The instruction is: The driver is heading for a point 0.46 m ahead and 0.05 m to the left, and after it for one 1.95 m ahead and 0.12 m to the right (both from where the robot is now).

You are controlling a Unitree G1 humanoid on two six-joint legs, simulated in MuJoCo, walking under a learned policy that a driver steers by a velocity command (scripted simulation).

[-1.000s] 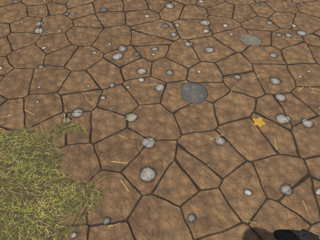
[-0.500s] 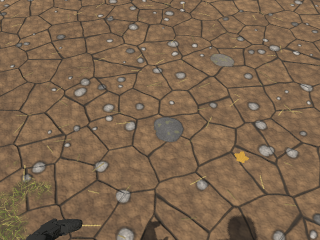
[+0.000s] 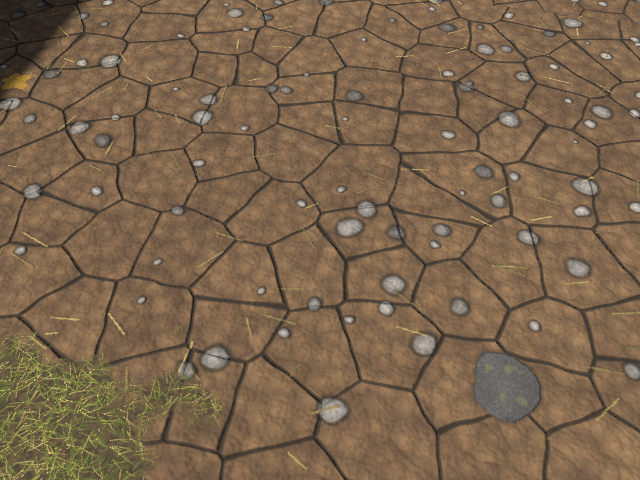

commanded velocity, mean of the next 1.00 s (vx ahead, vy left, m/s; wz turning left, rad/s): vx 0.31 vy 0.00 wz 0.03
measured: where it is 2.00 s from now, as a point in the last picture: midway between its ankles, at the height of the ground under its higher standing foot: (328, 441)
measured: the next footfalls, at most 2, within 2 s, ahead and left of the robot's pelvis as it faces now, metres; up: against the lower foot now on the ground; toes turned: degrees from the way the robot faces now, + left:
left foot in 0.06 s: +0.19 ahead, +0.11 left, +0.00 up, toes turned +5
right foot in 0.56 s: +0.52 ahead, -0.03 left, +0.00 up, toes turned +11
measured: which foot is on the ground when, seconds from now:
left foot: up 0.00-0.04, down 0.06-0.58, up 0.60-0.98, down 1.00-1.00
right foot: down 0.00-0.06, up 0.08-0.54, down 0.56-1.00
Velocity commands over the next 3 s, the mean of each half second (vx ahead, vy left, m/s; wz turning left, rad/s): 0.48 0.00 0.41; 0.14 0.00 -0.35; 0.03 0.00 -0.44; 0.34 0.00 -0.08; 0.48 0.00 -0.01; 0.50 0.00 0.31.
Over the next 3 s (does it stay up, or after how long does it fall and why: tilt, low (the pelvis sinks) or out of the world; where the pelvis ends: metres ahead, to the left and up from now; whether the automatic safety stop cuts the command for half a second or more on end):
stays up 1.12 -0.08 -0.01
